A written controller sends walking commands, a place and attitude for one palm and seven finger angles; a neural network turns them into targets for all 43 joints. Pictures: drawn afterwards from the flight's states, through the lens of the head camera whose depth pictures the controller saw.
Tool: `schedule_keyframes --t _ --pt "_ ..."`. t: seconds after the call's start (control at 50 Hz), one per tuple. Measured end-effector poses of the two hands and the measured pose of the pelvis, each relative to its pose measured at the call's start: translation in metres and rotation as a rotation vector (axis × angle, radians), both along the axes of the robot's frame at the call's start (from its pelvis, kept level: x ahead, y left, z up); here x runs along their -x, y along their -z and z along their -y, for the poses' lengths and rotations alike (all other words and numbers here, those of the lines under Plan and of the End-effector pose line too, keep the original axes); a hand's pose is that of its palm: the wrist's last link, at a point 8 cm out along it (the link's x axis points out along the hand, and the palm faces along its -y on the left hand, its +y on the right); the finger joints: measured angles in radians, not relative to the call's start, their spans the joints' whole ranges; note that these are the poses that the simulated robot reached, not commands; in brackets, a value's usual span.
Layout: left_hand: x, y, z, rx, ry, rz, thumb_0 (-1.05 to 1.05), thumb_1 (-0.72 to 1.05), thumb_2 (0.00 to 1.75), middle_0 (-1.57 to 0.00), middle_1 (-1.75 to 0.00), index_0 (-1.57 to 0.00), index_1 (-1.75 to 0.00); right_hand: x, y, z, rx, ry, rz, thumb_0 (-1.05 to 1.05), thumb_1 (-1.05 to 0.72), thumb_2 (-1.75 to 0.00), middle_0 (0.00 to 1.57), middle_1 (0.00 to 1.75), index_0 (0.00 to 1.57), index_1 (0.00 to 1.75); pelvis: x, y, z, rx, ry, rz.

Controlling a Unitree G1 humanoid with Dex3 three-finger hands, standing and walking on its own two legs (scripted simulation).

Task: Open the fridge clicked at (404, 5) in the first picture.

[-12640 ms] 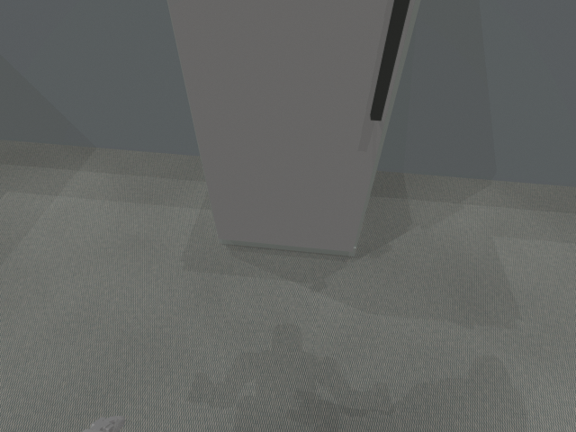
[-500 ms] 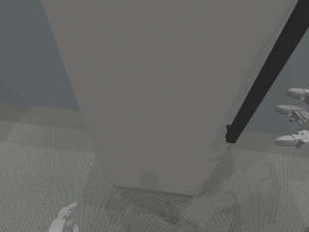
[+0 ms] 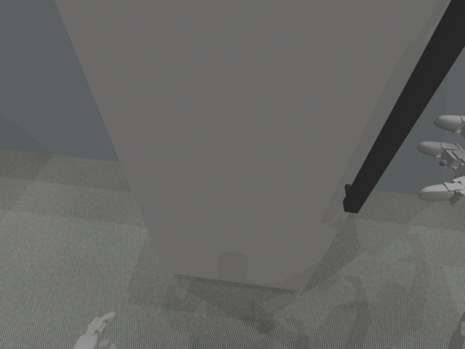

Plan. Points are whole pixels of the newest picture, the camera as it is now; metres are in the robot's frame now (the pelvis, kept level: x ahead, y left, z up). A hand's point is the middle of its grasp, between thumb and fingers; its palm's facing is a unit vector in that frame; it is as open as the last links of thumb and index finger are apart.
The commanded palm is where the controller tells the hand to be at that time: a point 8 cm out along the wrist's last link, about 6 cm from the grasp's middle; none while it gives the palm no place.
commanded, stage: move the hooked fingers beside the handle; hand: right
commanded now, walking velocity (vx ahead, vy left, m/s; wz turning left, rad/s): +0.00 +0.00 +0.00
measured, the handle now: (390, 123) +0.44 -0.21 +0.19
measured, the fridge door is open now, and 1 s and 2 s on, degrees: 0 0 0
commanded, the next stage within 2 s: feel for the door with the fingertips in 0.72 s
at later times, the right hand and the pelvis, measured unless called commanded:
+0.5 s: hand (439, 165) +0.39 -0.28 +0.17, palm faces +0.08 +1.00 +0.01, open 14.0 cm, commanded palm +0.36 -0.33 +0.16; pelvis +0.00 +0.00 +0.00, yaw +0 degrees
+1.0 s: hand (427, 165) +0.39 -0.26 +0.16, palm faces +0.06 +1.00 -0.01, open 14.0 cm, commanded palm +0.36 -0.31 +0.16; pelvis -0.01 +0.00 +0.00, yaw +0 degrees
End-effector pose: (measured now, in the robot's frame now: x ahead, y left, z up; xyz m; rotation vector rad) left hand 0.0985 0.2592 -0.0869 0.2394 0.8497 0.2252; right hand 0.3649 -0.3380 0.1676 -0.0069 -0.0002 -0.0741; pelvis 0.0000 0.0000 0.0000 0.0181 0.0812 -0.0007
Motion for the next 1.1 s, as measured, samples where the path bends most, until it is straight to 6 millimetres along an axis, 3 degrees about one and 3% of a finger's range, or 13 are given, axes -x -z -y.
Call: schedule_keyframes --t 0.26,0.44,0.6,0.74,0.88,1.1 --pt "0.015 0.002 0.003 0.006 -0.028 -0.035 0.02 0.91 0.90 -0.21 -0.30 -0.20 -0.30 -0.003 0.005 -0.003 0.000 0.004 0.023 -0.01 0.50 -0.30 0.30 1.20 0.30 1.20 0.000 0.000 0.004 -0.001 -0.012 -0.004" --pt "0.006 0.001 0.008 0.017 -0.011 -0.012 0.02 0.91 0.90 -0.21 -0.30 -0.20 -0.30 0.003 0.000 -0.009 -0.003 -0.011 0.037 -0.01 0.50 -0.30 0.30 1.20 0.30 1.20 0.000 0.000 0.005 -0.001 -0.009 0.003" --pt "-0.004 -0.002 0.008 0.013 0.007 0.015 0.02 0.91 0.90 -0.21 -0.30 -0.20 -0.30 0.007 0.006 -0.003 0.002 0.020 -0.001 -0.01 0.50 -0.30 0.30 1.20 0.30 1.20 0.003 0.000 0.003 -0.003 -0.003 0.004" --pt "-0.006 -0.003 0.005 0.008 0.011 0.023 0.02 0.91 0.90 -0.21 -0.30 -0.20 -0.30 0.011 -0.006 -0.007 0.001 -0.004 0.063 -0.01 0.50 -0.30 0.30 1.20 0.30 1.20 0.002 0.000 0.001 -0.003 -0.002 0.012" --pt "-0.004 -0.001 0.004 0.010 0.006 0.017 0.02 0.91 0.90 -0.21 -0.30 -0.20 -0.30 0.009 0.010 -0.005 -0.012 0.008 -0.034 -0.01 0.50 -0.30 0.30 1.20 0.30 1.20 0.006 0.001 0.000 -0.002 0.002 0.005" --pt "0.006 0.003 0.004 0.013 -0.006 -0.016 0.02 0.91 0.90 -0.21 -0.30 -0.20 -0.30 -0.009 0.004 -0.039 -0.018 -0.051 0.041 -0.01 0.50 -0.30 0.30 1.20 0.30 1.20 0.004 0.001 0.000 -0.002 -0.001 0.003"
